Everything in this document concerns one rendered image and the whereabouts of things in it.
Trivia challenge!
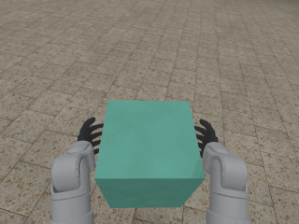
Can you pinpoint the right robot forearm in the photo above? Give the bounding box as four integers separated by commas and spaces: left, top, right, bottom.
202, 142, 251, 224

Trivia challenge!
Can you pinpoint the left robot forearm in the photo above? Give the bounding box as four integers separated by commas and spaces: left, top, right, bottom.
48, 140, 96, 224

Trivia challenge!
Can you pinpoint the carton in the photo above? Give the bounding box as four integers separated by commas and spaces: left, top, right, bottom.
94, 100, 206, 208

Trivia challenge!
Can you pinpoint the right robot hand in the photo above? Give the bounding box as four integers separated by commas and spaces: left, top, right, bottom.
194, 119, 218, 159

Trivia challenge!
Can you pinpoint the left robot hand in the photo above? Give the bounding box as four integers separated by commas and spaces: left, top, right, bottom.
78, 117, 104, 155

